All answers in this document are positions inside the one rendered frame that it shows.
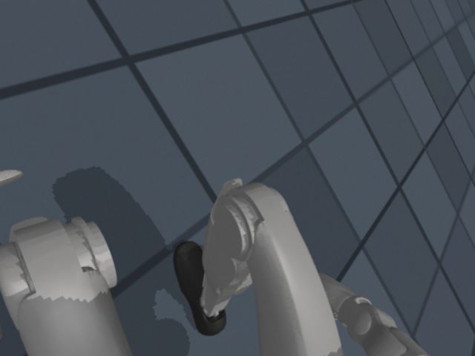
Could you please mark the right robot arm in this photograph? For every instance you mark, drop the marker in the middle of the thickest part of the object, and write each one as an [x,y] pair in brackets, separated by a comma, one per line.
[375,330]

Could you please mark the left robot hand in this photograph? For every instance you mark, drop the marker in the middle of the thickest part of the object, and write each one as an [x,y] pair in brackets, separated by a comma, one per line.
[8,176]

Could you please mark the right robot hand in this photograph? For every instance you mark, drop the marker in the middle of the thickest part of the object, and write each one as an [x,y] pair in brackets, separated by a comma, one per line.
[336,292]

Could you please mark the right robot foot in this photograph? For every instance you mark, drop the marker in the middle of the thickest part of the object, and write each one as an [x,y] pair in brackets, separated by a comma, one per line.
[189,270]

